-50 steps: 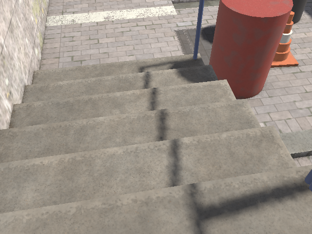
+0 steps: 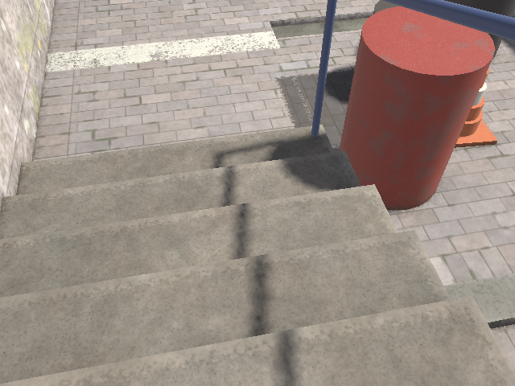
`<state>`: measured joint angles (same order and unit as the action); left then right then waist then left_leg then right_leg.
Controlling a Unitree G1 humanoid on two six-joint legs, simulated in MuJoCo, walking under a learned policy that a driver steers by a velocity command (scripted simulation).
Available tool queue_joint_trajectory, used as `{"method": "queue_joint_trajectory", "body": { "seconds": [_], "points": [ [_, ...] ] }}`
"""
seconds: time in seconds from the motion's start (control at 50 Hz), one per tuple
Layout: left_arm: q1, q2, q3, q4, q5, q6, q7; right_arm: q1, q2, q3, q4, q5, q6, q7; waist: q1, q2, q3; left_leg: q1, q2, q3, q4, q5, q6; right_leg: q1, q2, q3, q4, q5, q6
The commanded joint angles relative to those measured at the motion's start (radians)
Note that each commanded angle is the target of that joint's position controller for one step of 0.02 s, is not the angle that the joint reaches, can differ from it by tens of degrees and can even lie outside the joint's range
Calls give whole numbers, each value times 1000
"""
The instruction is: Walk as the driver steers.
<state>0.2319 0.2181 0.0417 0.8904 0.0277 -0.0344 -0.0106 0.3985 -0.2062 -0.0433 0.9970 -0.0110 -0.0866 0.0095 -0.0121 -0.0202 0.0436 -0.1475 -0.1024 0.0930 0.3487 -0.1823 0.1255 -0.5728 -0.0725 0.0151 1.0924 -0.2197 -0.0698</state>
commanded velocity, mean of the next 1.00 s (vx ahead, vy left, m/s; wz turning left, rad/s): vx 0.49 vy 0.00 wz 0.00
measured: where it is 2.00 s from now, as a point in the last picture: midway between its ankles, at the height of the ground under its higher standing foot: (271, 371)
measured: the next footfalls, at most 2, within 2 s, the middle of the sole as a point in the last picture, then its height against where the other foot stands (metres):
right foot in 0.30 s outside the picture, level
left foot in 0.84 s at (238, 379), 0.13 m lower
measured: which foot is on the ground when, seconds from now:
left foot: down 0.00-0.30, up 0.32-0.82, down 0.84-1.00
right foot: up 0.00-0.28, down 0.30-0.86, up 0.88-1.00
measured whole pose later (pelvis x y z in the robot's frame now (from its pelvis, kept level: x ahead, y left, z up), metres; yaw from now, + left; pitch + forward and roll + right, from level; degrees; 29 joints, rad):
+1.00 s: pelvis +0.51 +0.00 -0.15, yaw +0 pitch -2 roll +0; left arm 0.36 0.23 0.05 1.03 0.03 -0.03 0.04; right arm 0.28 -0.18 -0.03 0.96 -0.02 -0.06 0.01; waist 0.04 -0.04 0.06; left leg -0.29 -0.05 0.08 0.57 -0.26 0.09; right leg -0.58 0.00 0.04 1.59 -0.44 -0.07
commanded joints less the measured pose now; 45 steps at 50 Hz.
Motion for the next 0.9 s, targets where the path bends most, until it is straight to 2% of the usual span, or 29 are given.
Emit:
{"method": "queue_joint_trajectory", "body": {
  "seconds": [0.02,0.1,0.14,0.16,0.22,0.24,0.28,0.3,0.32,0.34,0.36,0.38,0.4,0.42,0.44,0.48,0.5,0.52,0.54,0.58,0.64,0.7,0.76,0.8,0.82,0.84,0.86,0.88,0.9],
  "points": [
    [-8,42,6,-45,1,10,-5,34,-86,-7,-33,7,-17,-4,27,57,59,-64,272,-229,-237,161,102,-53,-38,-17,-130,138,26],
    [-171,24,-6,-93,-5,-3,-20,83,-88,5,-14,15,-12,-12,-15,74,59,-22,232,-152,-225,325,48,11,-6,-60,-386,324,29],
    [-203,29,-9,-98,-8,5,-18,105,-101,5,-5,8,-9,-14,-28,89,55,-11,221,-120,-207,406,34,82,33,-96,-430,307,34],
    [-167,49,-1,-80,-1,6,-17,135,-112,4,12,-3,-7,-19,-21,117,32,75,277,-137,-165,499,45,60,15,-63,-337,340,17],
    [-175,79,11,-79,12,-9,-15,132,-109,8,1,-18,-1,-24,-17,62,33,185,309,-137,-43,579,84,2,29,-69,-302,200,-17],
    [-192,68,8,-92,9,-14,-13,125,-122,5,8,-13,4,-32,-7,69,54,208,324,-148,-18,640,82,21,33,-49,-401,73,-31],
    [-28,73,19,-28,3,-23,-7,83,-141,-1,-1,-18,16,-39,54,87,6,194,312,-132,161,855,71,228,99,-87,-486,-36,-67],
    [134,92,31,29,3,-31,-2,71,-146,-4,1,-9,21,-38,119,78,-56,135,279,-115,351,828,54,414,115,-89,-586,22,-90],
    [281,184,58,69,19,-40,6,93,-113,2,-20,2,16,-33,157,-41,-138,-74,219,-77,656,543,18,667,-54,104,-629,128,-156],
    [299,233,72,69,9,-36,2,205,-13,18,-23,20,13,-18,94,-231,-237,-422,27,-39,1013,-331,-41,886,-310,523,-714,133,-311],
    [246,181,62,62,-29,-30,-10,96,-125,-12,-29,1,8,-25,112,-79,-137,-548,55,-156,1043,-315,-28,792,-288,543,-784,123,-310],
    [153,153,52,42,-26,-32,-13,23,-148,-27,-54,12,4,-25,75,-46,-46,-549,105,-185,995,-229,-24,685,-272,418,-805,181,-286],
    [107,122,43,39,-18,-36,-15,-6,-142,-31,-56,13,7,-23,47,-7,7,-498,132,-195,926,-187,-29,574,-245,340,-825,266,-258],
    [108,108,35,49,-22,-45,-11,-26,-136,-37,-60,6,23,-18,22,-7,38,-461,150,-196,856,-185,-38,504,-213,279,-839,277,-224],
    [106,92,27,57,-23,-52,-3,-26,-110,-35,-60,-10,42,-7,0,-8,45,-412,157,-187,796,-173,-53,453,-180,228,-867,261,-199],
    [140,127,33,90,-25,-66,10,-61,-78,-32,-83,-34,76,4,-19,-9,51,-402,152,-152,708,-110,-83,431,-154,175,-898,309,-192],
    [163,144,38,98,-9,-74,10,-64,-81,-37,-81,-36,86,7,-14,-9,38,-431,155,-143,711,-28,-83,450,-153,147,-865,343,-197],
    [180,144,36,103,-10,-77,12,-97,-85,-39,-93,-32,90,7,-8,-9,21,-451,156,-137,686,19,-88,461,-140,124,-859,371,-186],
    [186,118,25,115,-19,-91,15,-196,-94,-47,-135,-16,82,5,2,-14,52,-518,164,-173,573,119,-88,484,-104,99,-862,285,-142],
    [164,131,25,117,-28,-103,23,-279,-92,-40,-165,-22,71,17,5,-45,60,-441,146,-128,376,343,-84,392,-48,56,-856,141,-115],
    [172,99,6,115,-27,-92,39,-298,-68,-28,-151,-30,58,46,22,-20,19,-279,138,-95,283,628,-64,296,-31,39,-749,45,-112],
    [249,104,-1,127,4,-84,54,-401,-88,-24,-186,-27,60,42,83,-25,86,-408,156,-107,224,591,-69,377,-68,97,-610,-18,-129],
    [308,94,-2,142,19,-60,67,-462,-73,-7,-213,-8,55,32,139,-8,113,-372,167,-98,86,560,-83,402,-64,99,-471,12,-117],
    [334,103,-2,153,21,-43,73,-367,-83,-6,-177,-7,45,27,125,11,104,-266,179,-101,-33,536,-74,427,-55,101,-328,60,-121],
    [333,112,1,154,18,-35,74,-239,-98,-15,-133,-24,39,19,80,59,73,-129,158,-65,-87,533,-65,405,-24,71,-165,119,-124],
    [322,122,-1,155,7,-25,71,-24,-114,-29,-54,-38,31,12,-18,133,-24,106,127,-6,-126,582,-56,356,27,12,83,162,-118],
    [330,124,9,156,-14,-17,59,139,-161,-45,-2,-42,30,16,-85,211,-102,378,221,-103,18,764,-11,117,117,-46,448,-224,-94],
    [462,76,11,152,-59,-17,70,220,-194,-45,-5,-28,26,27,-33,278,-290,731,427,-274,393,1063,70,-181,140,15,780,-674,-59],
    [437,120,15,144,-60,-26,77,241,-192,-47,-28,2,35,35,-85,164,-358,741,495,-377,351,909,117,-306,112,91,821,-581,-67]
  ]
}}
Over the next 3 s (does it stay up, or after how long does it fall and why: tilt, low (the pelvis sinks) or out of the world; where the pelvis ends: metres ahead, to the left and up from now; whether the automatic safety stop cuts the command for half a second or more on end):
stays up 0.90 -0.01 -0.28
